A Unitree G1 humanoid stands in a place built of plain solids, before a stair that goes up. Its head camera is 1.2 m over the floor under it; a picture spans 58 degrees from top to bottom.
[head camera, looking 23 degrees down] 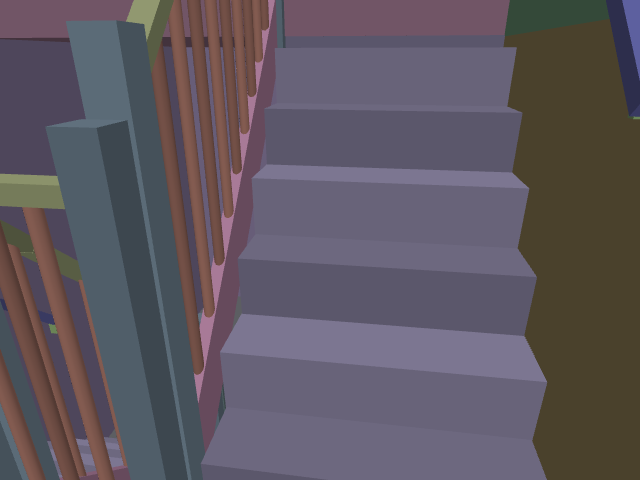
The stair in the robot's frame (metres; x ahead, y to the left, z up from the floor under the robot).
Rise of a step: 0.21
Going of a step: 0.20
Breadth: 0.90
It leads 8 degrees to the right of straight ahead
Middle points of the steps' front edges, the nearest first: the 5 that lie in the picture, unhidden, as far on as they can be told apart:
0.97 -0.15 0.41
1.17 -0.18 0.62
1.37 -0.21 0.82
1.58 -0.24 1.03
1.78 -0.27 1.23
